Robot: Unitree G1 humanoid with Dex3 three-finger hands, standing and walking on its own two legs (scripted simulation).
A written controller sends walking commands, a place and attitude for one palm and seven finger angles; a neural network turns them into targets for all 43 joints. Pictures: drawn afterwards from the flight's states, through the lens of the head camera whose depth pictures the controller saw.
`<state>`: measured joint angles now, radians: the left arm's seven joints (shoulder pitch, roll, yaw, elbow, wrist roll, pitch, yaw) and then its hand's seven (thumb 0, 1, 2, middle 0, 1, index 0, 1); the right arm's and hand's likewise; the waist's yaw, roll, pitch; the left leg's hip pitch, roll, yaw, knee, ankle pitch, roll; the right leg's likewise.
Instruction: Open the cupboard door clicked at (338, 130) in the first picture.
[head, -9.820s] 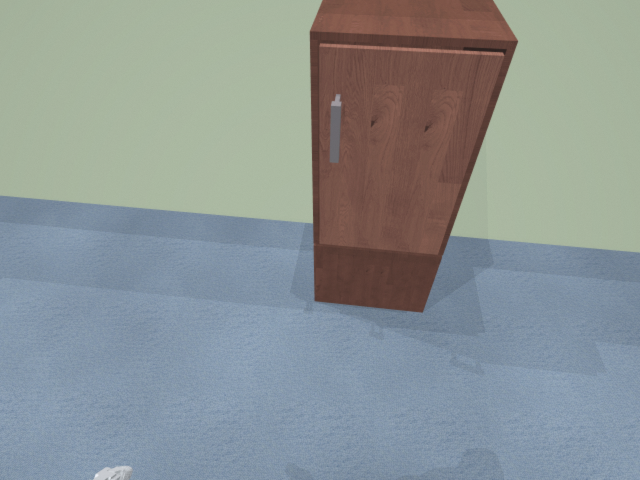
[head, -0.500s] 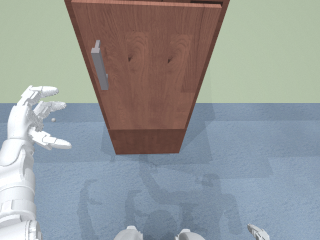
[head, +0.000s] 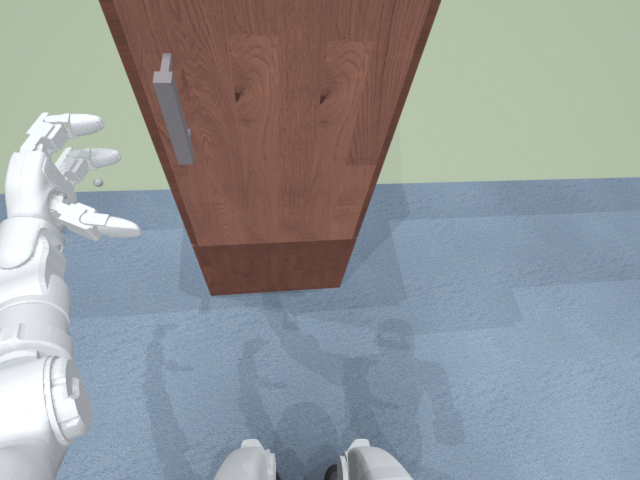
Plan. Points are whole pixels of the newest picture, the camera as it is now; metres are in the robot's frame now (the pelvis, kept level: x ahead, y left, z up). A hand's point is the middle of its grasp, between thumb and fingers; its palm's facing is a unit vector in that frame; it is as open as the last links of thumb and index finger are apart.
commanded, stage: move the hooked fingers beside the handle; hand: left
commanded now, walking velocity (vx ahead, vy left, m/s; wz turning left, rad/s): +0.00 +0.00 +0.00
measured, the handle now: (177, 112) +0.58 +0.19 +0.06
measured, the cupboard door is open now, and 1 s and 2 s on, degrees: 0 0 0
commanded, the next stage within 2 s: slide the fingers in behind the handle in 1.30 s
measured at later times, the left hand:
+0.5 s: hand (122, 136) +0.52 +0.25 +0.07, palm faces +0.10 -1.00 -0.01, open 14.0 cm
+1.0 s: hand (123, 148) +0.51 +0.25 +0.07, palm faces +0.06 -1.00 +0.00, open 14.0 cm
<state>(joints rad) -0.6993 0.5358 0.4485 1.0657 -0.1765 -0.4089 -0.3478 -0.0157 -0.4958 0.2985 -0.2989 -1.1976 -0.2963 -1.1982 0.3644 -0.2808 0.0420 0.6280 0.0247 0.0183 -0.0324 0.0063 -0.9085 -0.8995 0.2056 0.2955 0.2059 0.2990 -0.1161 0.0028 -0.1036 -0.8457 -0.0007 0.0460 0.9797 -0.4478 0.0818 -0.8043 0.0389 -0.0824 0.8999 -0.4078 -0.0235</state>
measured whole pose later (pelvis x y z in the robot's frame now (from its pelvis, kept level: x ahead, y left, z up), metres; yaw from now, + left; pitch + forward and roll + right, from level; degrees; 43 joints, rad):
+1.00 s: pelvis +0.02 +0.00 +0.00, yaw -1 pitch +22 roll -5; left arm -0.86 0.62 0.45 1.20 -0.13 -0.37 -0.34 -0.02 -0.50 0.30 -0.30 -1.20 -0.30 -1.20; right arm 0.39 -0.28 0.05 0.60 0.00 0.12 -0.01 0.00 -0.91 -0.90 0.21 0.30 0.21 0.30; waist -0.16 0.02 -0.11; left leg -0.91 0.02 0.03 1.00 -0.47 0.08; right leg -0.86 0.06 -0.09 0.89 -0.42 -0.03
